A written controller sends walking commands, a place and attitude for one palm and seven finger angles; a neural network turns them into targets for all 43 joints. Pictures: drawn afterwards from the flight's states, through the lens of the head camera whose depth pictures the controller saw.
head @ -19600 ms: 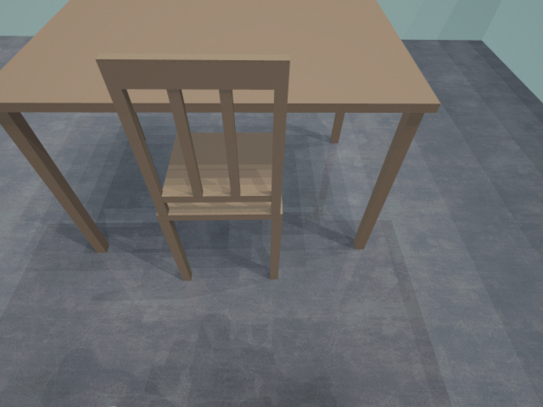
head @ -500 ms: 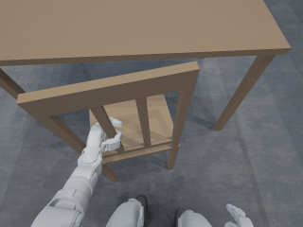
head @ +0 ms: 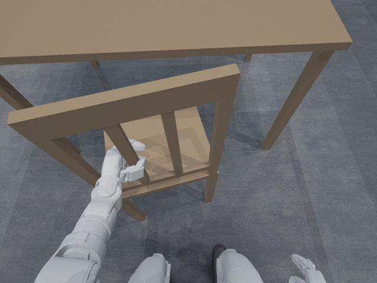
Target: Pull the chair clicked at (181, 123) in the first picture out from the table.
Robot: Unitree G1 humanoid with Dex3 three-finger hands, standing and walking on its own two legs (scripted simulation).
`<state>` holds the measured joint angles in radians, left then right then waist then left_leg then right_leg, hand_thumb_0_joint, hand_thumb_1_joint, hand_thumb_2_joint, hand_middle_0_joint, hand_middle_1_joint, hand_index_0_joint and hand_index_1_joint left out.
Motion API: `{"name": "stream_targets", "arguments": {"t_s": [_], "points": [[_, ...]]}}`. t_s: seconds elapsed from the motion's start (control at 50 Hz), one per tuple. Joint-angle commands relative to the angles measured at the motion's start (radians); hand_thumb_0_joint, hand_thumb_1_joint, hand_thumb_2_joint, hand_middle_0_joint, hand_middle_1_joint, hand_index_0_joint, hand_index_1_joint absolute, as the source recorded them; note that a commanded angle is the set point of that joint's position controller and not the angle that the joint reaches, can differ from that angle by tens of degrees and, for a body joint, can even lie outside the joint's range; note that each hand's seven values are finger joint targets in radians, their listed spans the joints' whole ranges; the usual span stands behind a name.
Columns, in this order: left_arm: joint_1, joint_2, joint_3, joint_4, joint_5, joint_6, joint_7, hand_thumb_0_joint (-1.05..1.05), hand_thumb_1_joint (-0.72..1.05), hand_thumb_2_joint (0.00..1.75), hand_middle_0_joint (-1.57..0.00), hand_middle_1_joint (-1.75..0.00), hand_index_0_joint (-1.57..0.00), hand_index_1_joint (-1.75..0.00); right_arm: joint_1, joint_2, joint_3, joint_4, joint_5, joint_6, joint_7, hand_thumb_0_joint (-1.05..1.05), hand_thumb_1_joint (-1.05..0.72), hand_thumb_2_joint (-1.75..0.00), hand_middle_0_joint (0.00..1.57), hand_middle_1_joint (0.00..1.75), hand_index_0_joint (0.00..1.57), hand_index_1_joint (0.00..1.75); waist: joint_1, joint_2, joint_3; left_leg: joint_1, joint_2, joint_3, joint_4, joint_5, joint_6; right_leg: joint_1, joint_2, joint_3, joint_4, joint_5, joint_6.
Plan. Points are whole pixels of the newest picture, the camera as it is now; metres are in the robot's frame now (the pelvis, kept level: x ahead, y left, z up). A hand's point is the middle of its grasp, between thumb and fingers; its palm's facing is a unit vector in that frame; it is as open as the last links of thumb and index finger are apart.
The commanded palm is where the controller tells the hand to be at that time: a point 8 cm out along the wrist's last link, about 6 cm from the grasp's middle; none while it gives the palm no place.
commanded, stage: step backward, pulling the chair out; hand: left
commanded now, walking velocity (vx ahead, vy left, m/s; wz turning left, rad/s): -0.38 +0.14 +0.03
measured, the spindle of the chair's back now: (131, 158) +0.39 +0.15 -0.07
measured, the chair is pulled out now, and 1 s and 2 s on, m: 0.20 0.40 0.57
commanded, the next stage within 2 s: stop walking, hand still on the chair in 1.40 s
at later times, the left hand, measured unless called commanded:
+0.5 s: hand (135, 206) +0.27 +0.13 -0.06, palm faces +0.06 -0.98 -0.17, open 5.7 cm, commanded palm +0.25 +0.18 -0.06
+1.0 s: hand (120, 266) +0.15 +0.14 -0.06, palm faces -0.13 -0.98 -0.17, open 5.5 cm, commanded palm +0.16 +0.19 -0.06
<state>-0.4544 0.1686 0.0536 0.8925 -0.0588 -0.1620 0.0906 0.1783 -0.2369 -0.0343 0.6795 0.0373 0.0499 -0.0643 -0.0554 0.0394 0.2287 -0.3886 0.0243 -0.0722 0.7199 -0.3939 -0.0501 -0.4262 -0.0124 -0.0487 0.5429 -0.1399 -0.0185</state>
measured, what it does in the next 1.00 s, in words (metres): walks backwards: left foot, then right foot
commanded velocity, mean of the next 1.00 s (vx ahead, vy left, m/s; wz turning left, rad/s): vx -0.38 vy -0.05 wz -0.01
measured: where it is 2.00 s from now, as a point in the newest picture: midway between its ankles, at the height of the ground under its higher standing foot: outside the picture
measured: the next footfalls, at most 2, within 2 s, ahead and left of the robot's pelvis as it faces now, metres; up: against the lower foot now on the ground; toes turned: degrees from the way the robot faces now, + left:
left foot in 0.16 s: -0.01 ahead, +0.17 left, +0.00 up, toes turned +1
right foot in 0.36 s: +0.00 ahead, -0.09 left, +0.00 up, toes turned -2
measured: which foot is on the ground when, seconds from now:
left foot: up 0.00-0.14, down 0.16-0.38, up 0.40-0.78, down 0.80-0.98, up 1.00-1.00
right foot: down 0.00-0.18, up 0.20-0.34, down 0.36-0.80, up 0.82-0.96, down 0.98-1.00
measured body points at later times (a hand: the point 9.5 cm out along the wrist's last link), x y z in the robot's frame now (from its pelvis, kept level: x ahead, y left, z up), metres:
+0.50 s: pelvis -0.09 -0.01 +0.01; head +0.04 -0.04 +0.44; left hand +0.26 +0.18 -0.05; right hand +0.02 -0.24 -0.15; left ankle -0.09 +0.15 -0.67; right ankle -0.04 -0.09 -0.73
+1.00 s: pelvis -0.18 +0.05 +0.01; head -0.08 +0.03 +0.44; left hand +0.15 +0.20 -0.05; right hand -0.12 -0.17 -0.15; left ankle -0.25 +0.21 -0.70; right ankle -0.16 -0.03 -0.73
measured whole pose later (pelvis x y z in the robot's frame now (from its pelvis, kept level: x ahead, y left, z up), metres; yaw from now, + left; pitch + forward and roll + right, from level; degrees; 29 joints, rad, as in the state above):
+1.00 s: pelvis -0.18 +0.05 +0.01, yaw +1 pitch +1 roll +0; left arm -0.41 0.08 -0.07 0.86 -0.01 -0.19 0.04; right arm 0.28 -0.18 -0.03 0.71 0.04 0.05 -0.03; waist -0.02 0.06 0.22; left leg -0.26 0.09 0.03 0.75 -0.37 -0.07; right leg -0.29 0.02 -0.06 0.52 -0.20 -0.06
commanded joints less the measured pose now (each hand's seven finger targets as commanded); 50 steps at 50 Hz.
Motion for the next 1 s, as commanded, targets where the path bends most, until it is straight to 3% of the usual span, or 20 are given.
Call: {"name": "stream_targets", "arguments": {"t_s": [0.0,0.1,0.14,0.18,0.2,0.26,0.32,0.36,0.38,0.42,0.48,0.58,0.7,0.74,0.78,0.84,0.9,0.92,0.96,0.98], "points": [[-0.167,0.173,0.011,-0.136,0.038,-0.018,0.01,0.0,0.9,0.9,-0.5,-1.45,-0.5,-1.45,0.045,-0.124,-0.034,-0.077,0.009,-0.032,-0.026,0.0,-0.9,-0.9,0.2,0.3,0.2,0.3,0.056,-0.112,-0.536,-0.016,0.021,-0.059,0.244,-0.194,0.003,0.324,-0.416,0.318,-0.154,0.443,-0.186],[-0.146,0.143,-0.02,-0.166,0.024,-0.012,0.011,0.0,0.9,0.9,-0.5,-1.45,-0.5,-1.45,0.076,-0.129,-0.01,-0.061,0.01,-0.033,-0.052,0.0,-0.9,-0.9,0.2,0.3,0.2,0.3,0.012,-0.157,-0.539,0.211,0.024,0.059,-0.305,0.114,0.017,0.248,-0.258,0.14,-0.078,0.189,-0.047],[-0.199,0.106,-0.05,-0.23,0.028,-0.025,0.005,0.0,0.9,0.9,-0.5,-1.45,-0.5,-1.45,0.042,-0.166,-0.029,-0.091,-0.006,-0.032,-0.06,0.0,-0.9,-0.9,0.2,0.3,0.2,0.3,0.028,0.091,-0.461,0.178,0.208,-0.128,-0.413,0.355,0.115,0.155,-0.057,0.024,0.101,-0.005,0.043],[-0.242,0.099,-0.039,-0.276,0.033,-0.031,0.001,0.0,0.9,0.9,-0.5,-1.45,-0.5,-1.45,0.049,-0.136,-0.038,-0.097,-0.026,-0.02,-0.031,0.0,-0.9,-0.9,0.2,0.3,0.2,0.3,0.025,0.234,-0.475,0.186,0.315,-0.18,-0.39,0.587,0.202,0.073,0.022,0.035,0.348,-0.313,0.046],[-0.275,0.073,-0.063,-0.292,0.041,-0.033,-0.002,0.0,0.9,0.9,-0.5,-1.45,-0.5,-1.45,0.03,-0.117,-0.03,-0.097,-0.039,-0.023,-0.021,0.0,-0.9,-0.9,0.2,0.3,0.2,0.3,0.029,0.306,-0.456,0.193,0.324,-0.183,-0.367,0.655,0.226,0.033,0.023,0.056,0.453,-0.368,0.038],[-0.29,0.054,-0.058,-0.205,0.051,-0.043,-0.002,0.0,0.9,0.9,-0.5,-1.45,-0.5,-1.45,0.09,-0.132,-0.052,-0.044,-0.023,-0.045,0.007,0.0,-0.9,-0.9,0.2,0.3,0.2,0.3,0.03,0.2,-0.45,0.499,0.276,-0.085,-0.174,1.035,0.16,-0.049,-0.005,0.056,0.179,-0.258,0.01],[-0.318,0.085,-0.053,-0.139,0.067,-0.068,-0.008,0.0,0.9,0.9,-0.5,-1.45,-0.5,-1.45,0.123,-0.131,-0.046,-0.019,-0.016,-0.058,0.007,0.0,-0.9,-0.9,0.2,0.3,0.2,0.3,0.027,0.088,-0.494,0.485,0.224,-0.063,-0.046,0.946,0.086,0.159,-0.009,0.04,-0.231,0.085,-0.001],[-0.352,0.161,-0.029,-0.129,0.077,-0.085,-0.011,0.0,0.9,0.9,-0.5,-1.45,-0.5,-1.45,0.103,-0.106,-0.036,-0.03,-0.001,-0.051,-0.013,0.0,-0.9,-0.9,0.2,0.3,0.2,0.3,0.015,-0.175,-0.499,0.112,0.07,0.085,0.129,0.265,0.013,0.464,-0.232,0.235,-0.196,0.786,-0.084],[-0.296,0.201,0.011,-0.064,0.065,-0.074,-0.01,0.0,0.9,0.9,-0.5,-1.45,-0.5,-1.45,0.066,-0.12,-0.035,-0.04,0.004,-0.055,-0.018,0.0,-0.9,-0.9,0.2,0.3,0.2,0.3,0.053,-0.206,-0.464,-0.043,-0.012,0.032,0.274,-0.143,-0.008,0.457,-0.36,0.312,-0.157,1.002,-0.138],[-0.33,0.18,0.021,-0.056,0.049,-0.056,-0.007,0.0,0.9,0.9,-0.5,-1.45,-0.5,-1.45,0.028,-0.135,-0.047,-0.029,0.01,-0.071,-0.014,0.0,-0.9,-0.9,0.2,0.3,0.2,0.3,0.057,-0.184,-0.499,-0.08,0.012,-0.067,0.359,-0.128,-0.001,0.427,-0.368,0.263,-0.084,0.876,-0.059],[-0.303,0.197,0.03,-0.077,0.051,-0.065,0.007,0.0,0.9,0.9,-0.5,-1.45,-0.5,-1.45,0.011,-0.096,-0.006,-0.015,0.01,-0.065,-0.014,0.0,-0.9,-0.9,0.2,0.3,0.2,0.3,0.047,-0.011,-0.559,-0.076,-0.008,-0.034,0.317,-0.071,-0.026,0.454,-0.352,0.25,-0.075,0.725,-0.141],[-0.185,0.172,0.014,-0.065,0.024,-0.025,0.011,0.0,0.9,0.9,-0.5,-1.45,-0.5,-1.45,0.03,-0.129,-0.017,-0.051,0.022,-0.059,-0.031,0.0,-0.9,-0.9,0.2,0.3,0.2,0.3,0.055,-0.196,-0.544,-0.045,-0.019,-0.007,0.235,-0.084,-0.033,0.43,-0.367,0.254,-0.1,0.605,-0.147],[-0.113,0.109,-0.036,-0.156,0.028,-0.001,0.0,0.0,0.9,0.9,-0.5,-1.45,-0.5,-1.45,0.071,-0.136,-0.026,-0.08,0.014,-0.031,-0.049,0.0,-0.9,-0.9,0.2,0.3,0.2,0.3,0.044,-0.248,-0.579,0.122,-0.006,0.089,-0.179,-0.019,-0.016,0.372,-0.305,0.208,-0.107,0.369,-0.103],[-0.132,0.081,-0.072,-0.213,0.032,-0.017,-0.007,0.0,0.9,0.9,-0.5,-1.45,-0.5,-1.45,0.076,-0.129,-0.031,-0.077,0.01,-0.023,-0.054,0.0,-0.9,-0.9,0.2,0.3,0.2,0.3,0.013,-0.164,-0.59,0.273,0.039,0.147,-0.444,0.234,-0.007,0.329,-0.216,0.132,-0.035,0.245,-0.033],[-0.169,0.056,-0.095,-0.292,0.031,-0.038,-0.011,0.0,0.9,0.9,-0.5,-1.45,-0.5,-1.45,0.044,-0.176,-0.055,-0.117,0.0,-0.018,-0.053,0.0,-0.9,-0.9,0.2,0.3,0.2,0.3,0.021,0.104,-0.513,0.311,0.221,0.013,-0.491,0.512,0.069,0.183,-0.046,0.023,0.107,0.036,0.042],[-0.237,0.003,-0.119,-0.363,0.064,-0.065,-0.036,0.0,0.9,0.9,-0.5,-1.45,-0.5,-1.45,0.039,-0.117,-0.048,-0.103,-0.05,-0.025,-0.002,0.0,-0.9,-0.9,0.2,0.3,0.2,0.3,0.012,0.404,-0.422,0.408,0.319,-0.022,-0.317,1.032,0.166,-0.043,0.039,0.033,0.424,-0.35,0.03],[-0.25,-0.009,-0.107,-0.232,0.073,-0.062,-0.035,0.0,0.9,0.9,-0.5,-1.45,-0.5,-1.45,0.147,-0.122,-0.062,-0.062,-0.006,-0.03,0.038,0.0,-0.9,-0.9,0.2,0.3,0.2,0.3,0.012,0.157,-0.47,0.61,0.246,0.079,0.001,1.188,0.066,0.054,0.021,-0.006,-0.045,-0.136,-0.019],[-0.284,0.003,-0.112,-0.195,0.081,-0.061,-0.043,0.0,0.9,0.9,-0.5,-1.45,-0.5,-1.45,0.172,-0.121,-0.061,-0.053,-0.003,-0.034,0.041,0.0,-0.9,-0.9,0.2,0.3,0.2,0.3,0.014,0.051,-0.494,0.52,0.195,0.088,0.107,1.051,0.024,0.239,0.01,-0.003,-0.213,0.174,-0.041],[-0.358,0.095,-0.072,-0.165,0.085,-0.072,-0.048,0.0,0.9,0.9,-0.5,-1.45,-0.5,-1.45,0.102,-0.087,-0.045,-0.082,0.006,-0.043,0.0,0.0,-0.9,-0.9,0.2,0.3,0.2,0.3,0.034,-0.314,-0.494,-0.025,0.001,0.082,0.396,-0.113,-0.02,0.612,-0.273,0.311,-0.125,1.048,-0.207],[-0.295,0.107,-0.059,-0.078,0.079,-0.065,-0.049,0.0,0.9,0.9,-0.5,-1.45,-0.5,-1.45,0.103,-0.079,-0.02,-0.08,-0.009,-0.067,-0.006,0.0,-0.9,-0.9,0.2,0.3,0.2,0.3,0.049,-0.225,-0.402,-0.091,0.019,-0.012,0.433,-0.169,-0.016,0.47,-0.357,0.258,-0.142,0.992,-0.209]]}}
